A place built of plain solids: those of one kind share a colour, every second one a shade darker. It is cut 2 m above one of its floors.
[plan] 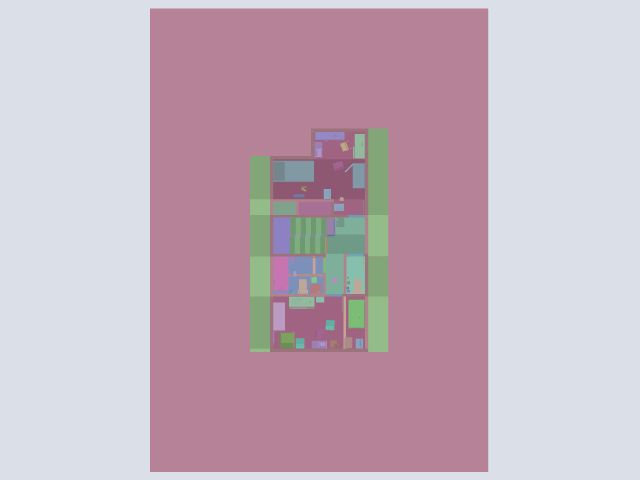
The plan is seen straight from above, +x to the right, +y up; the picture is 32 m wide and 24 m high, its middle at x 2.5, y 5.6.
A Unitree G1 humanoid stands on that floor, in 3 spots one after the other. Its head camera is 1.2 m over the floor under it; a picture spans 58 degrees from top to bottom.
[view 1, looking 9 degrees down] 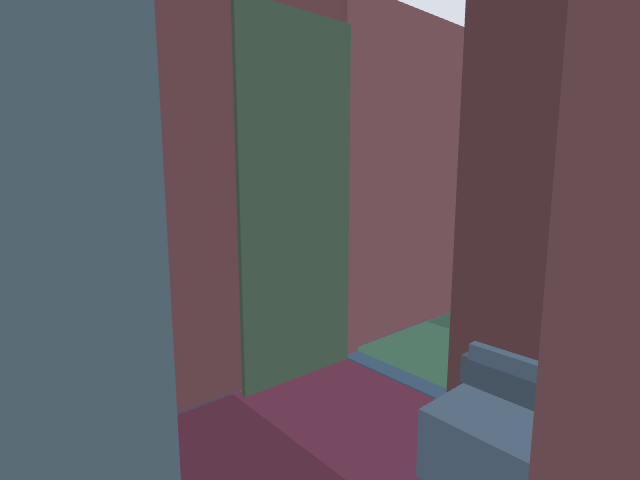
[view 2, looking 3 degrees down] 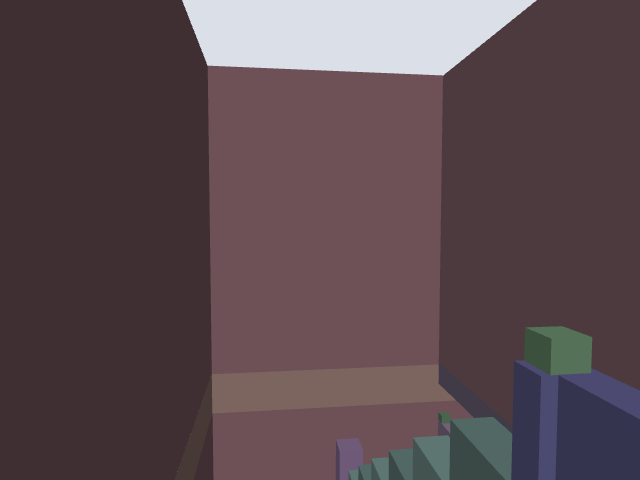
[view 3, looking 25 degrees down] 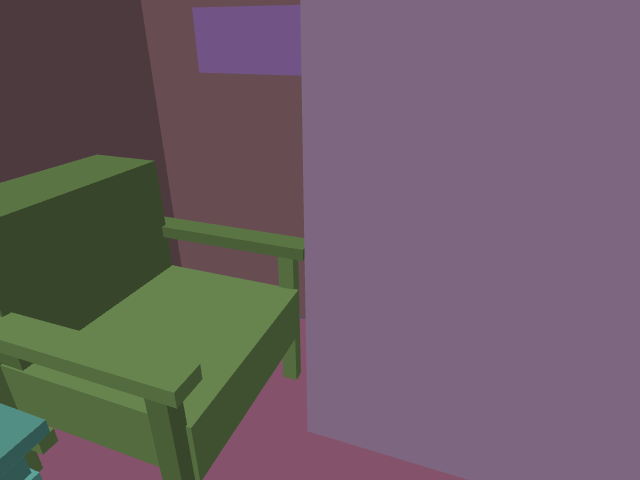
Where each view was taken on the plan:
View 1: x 2.77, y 8.72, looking -41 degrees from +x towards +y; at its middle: leaf_bedroom_door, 2.53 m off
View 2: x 3.49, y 5.33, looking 173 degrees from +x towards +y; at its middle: wall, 3.36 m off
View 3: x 1.73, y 1.48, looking -160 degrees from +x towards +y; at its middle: fixture_wardrobe_bedroom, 1.14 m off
